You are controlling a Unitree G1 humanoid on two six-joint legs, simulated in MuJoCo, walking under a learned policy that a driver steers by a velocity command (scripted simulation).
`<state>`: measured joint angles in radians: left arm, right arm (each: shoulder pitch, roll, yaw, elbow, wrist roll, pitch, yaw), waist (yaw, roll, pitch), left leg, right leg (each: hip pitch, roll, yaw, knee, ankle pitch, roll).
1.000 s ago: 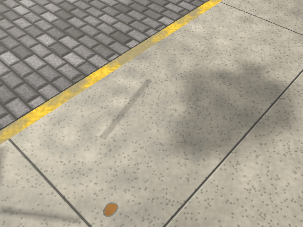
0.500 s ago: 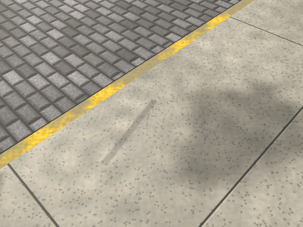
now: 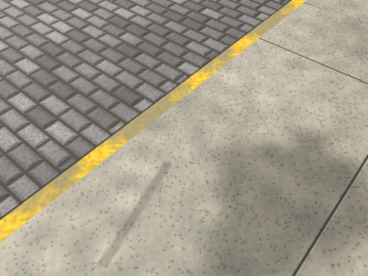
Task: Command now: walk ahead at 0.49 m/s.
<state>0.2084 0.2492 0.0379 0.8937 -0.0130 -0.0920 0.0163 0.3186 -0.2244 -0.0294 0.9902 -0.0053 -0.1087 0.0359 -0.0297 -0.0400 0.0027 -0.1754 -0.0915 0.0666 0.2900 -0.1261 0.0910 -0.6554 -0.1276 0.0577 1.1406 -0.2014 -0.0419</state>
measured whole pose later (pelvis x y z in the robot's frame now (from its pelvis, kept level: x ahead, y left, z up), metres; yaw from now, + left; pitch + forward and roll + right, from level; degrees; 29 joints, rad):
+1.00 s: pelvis +0.53 +0.02 -0.01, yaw +22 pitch +1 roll +0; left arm 0.21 0.26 0.06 0.87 -0.02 -0.13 0.01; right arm 0.20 -0.26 -0.09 0.79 0.02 -0.06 0.04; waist 0.00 -0.01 0.05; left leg -0.37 -0.10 0.02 0.52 -0.18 0.11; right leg -0.40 -0.06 0.02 1.25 -0.40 -0.01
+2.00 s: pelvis +0.95 +0.32 -0.01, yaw +51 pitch +2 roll -1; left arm 0.30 0.30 0.05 0.87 -0.03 -0.09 -0.01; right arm 0.16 -0.26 -0.05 0.66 0.01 -0.06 0.03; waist 0.03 -0.01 0.03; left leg -0.40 -0.02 0.03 0.55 -0.19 0.06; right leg -0.35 -0.08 -0.01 1.16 -0.44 -0.01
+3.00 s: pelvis +1.17 +0.56 -0.01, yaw +22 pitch +2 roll -1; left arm 0.18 0.34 0.09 0.62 -0.01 0.05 0.02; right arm 0.19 -0.27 -0.06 0.70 -0.03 -0.01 -0.03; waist 0.00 -0.05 0.01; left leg -0.32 0.01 -0.03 0.51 -0.23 0.00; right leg -0.56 0.12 0.13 1.04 -0.45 0.03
